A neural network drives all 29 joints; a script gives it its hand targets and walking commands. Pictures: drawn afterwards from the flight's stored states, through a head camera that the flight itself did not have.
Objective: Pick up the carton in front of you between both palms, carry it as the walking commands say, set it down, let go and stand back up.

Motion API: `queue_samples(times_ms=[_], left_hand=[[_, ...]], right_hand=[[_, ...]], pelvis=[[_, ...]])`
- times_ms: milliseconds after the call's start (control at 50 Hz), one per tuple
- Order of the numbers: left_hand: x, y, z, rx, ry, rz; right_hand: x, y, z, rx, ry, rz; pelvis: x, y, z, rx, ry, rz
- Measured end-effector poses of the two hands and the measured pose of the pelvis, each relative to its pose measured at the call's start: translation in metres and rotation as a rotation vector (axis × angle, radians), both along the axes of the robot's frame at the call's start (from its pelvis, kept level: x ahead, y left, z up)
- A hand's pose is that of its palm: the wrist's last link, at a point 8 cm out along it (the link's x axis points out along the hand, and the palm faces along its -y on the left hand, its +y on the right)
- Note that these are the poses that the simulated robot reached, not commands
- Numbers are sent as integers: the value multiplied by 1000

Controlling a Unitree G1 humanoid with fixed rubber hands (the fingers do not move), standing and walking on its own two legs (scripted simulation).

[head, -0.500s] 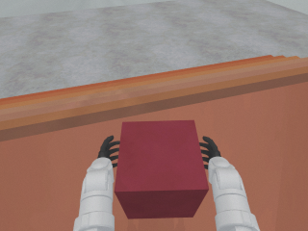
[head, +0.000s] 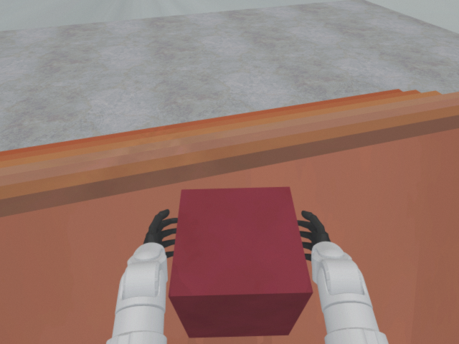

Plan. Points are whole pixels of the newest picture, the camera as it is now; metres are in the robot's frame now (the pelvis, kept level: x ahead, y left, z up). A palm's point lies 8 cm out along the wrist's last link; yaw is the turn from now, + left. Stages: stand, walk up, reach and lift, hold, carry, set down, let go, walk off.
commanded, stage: reach and lift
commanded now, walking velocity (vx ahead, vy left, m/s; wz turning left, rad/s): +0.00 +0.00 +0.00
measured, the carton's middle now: (237, 265) +0.30 +0.00 -0.05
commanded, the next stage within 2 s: hold in 0.10 s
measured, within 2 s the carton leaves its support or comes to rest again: neither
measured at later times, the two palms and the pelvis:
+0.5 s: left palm (151, 254) +0.27 +0.15 +0.05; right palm (324, 252) +0.27 -0.15 +0.04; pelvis -0.02 +0.00 +0.00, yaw +0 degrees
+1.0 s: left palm (150, 250) +0.28 +0.15 +0.05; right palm (321, 248) +0.28 -0.15 +0.04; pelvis -0.01 +0.00 +0.00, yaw +0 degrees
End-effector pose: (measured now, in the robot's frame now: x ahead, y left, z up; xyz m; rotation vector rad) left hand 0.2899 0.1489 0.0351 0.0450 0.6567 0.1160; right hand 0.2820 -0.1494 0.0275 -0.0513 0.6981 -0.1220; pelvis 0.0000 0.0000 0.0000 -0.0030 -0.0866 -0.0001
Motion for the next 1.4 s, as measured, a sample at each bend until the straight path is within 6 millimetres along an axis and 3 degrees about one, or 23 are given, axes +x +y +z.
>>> queue_samples(times_ms=[320, 580, 1060, 1400], left_hand=[[-11, 0, 21, -4, -40, 10], [-16, -1, 17, -13, -14, 27], [-9, 3, 15, 1, -7, 9], [-13, 2, 15, -4, -11, 12]], right_hand=[[-9, 0, 20, 11, -40, -3], [-11, -1, 15, 26, -14, -3], [-6, 3, 15, 1, -8, 5], [-10, 1, 16, 10, -12, -1]], pelvis=[[-8, -1, 0, 1, -37, -4], [-19, -5, -2, 0, -51, 5], [-4, 1, 1, 0, -39, -1], [-11, 0, 0, 2, -39, -3]])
